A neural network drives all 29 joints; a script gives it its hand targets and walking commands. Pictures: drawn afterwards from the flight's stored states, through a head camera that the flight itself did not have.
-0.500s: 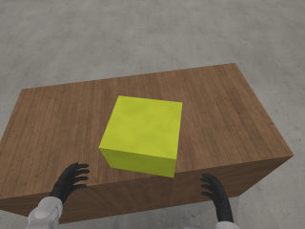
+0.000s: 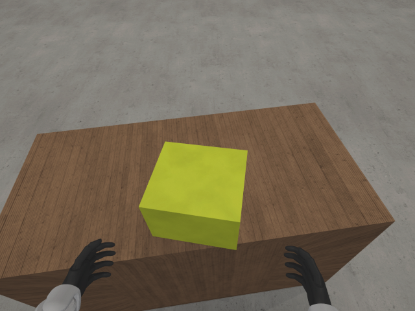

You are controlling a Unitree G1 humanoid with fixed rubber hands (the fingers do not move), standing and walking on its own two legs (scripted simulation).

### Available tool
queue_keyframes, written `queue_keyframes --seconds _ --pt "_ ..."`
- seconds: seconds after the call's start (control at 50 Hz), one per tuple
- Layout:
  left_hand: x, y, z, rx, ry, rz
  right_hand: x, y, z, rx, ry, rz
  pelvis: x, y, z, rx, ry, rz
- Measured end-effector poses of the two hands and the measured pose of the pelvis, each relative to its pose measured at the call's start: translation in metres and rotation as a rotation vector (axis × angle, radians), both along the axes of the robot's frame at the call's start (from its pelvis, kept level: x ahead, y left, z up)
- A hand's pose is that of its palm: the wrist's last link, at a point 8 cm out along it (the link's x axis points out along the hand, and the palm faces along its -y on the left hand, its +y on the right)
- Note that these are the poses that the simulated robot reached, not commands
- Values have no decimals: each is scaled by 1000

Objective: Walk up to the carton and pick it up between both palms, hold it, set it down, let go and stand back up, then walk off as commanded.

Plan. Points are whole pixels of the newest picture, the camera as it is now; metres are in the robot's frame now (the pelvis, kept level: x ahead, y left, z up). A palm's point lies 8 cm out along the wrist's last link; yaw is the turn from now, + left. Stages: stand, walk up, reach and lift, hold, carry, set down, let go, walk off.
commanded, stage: set down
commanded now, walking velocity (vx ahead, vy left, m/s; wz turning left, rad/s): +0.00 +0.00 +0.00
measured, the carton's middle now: (199, 193) +0.42 +0.01 -0.10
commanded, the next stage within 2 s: let go in 0.70 s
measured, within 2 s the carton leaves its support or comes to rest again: neither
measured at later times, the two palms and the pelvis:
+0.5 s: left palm (84, 288) +0.20 +0.25 -0.04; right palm (322, 296) +0.15 -0.20 -0.06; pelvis +0.00 -0.01 +0.00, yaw +0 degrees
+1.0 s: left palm (92, 293) +0.19 +0.23 -0.05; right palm (332, 296) +0.14 -0.22 -0.07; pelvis +0.00 -0.01 +0.00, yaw +0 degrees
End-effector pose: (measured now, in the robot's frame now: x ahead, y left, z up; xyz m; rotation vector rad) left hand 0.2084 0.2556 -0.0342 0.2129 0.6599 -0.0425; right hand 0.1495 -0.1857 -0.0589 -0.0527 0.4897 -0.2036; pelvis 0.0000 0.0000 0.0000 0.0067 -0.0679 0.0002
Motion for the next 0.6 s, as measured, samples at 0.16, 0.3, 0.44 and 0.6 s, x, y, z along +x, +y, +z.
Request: queue_keyframes --seconds 0.16,0.3,0.44,0.6 --pt "-3 -10 0 -6 0 19 -4 -9 -3 7 30 7 -2 -5 1 6 -3 0" --pt "-7 -12 -5 -9 24 32 -5 -11 -6 11 51 12 -2 -6 1 8 -3 0" --pt "-9 -10 -9 6 43 43 -4 -12 -6 13 57 17 -2 -6 1 8 -3 0" --pt "-11 -13 -13 17 65 50 -4 -18 -6 8 68 21 -2 -6 1 8 -2 0"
